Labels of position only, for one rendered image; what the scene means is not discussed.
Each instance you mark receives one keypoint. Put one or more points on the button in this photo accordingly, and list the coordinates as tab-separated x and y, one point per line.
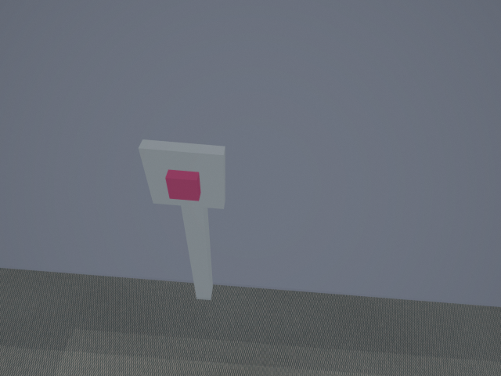
183	185

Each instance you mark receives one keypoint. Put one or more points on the panel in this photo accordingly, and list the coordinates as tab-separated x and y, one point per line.
209	160

